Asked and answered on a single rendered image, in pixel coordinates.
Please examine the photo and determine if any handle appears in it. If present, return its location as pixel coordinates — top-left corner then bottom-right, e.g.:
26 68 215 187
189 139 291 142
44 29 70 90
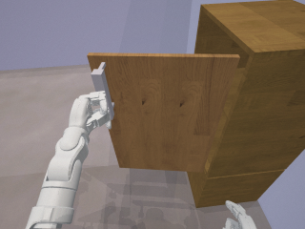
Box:
91 62 115 120

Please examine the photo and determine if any cupboard door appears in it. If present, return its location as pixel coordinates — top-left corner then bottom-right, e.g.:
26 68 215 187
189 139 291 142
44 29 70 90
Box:
87 52 240 173

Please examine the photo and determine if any left robot forearm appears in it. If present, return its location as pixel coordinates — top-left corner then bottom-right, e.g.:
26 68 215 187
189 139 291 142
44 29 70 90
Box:
25 126 90 229

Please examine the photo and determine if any left robot hand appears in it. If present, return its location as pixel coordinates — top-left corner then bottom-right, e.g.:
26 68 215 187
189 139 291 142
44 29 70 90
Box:
69 91 112 135

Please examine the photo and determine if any right robot hand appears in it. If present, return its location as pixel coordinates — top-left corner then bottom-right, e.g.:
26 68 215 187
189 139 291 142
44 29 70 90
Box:
222 200 257 229

